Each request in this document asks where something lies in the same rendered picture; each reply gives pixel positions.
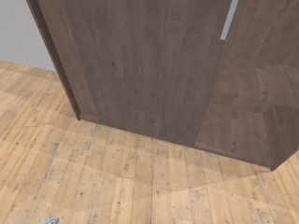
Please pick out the wardrobe door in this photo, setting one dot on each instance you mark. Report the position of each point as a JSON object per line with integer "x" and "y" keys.
{"x": 152, "y": 65}
{"x": 55, "y": 16}

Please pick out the handle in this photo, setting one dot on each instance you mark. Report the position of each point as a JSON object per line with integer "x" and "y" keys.
{"x": 229, "y": 18}

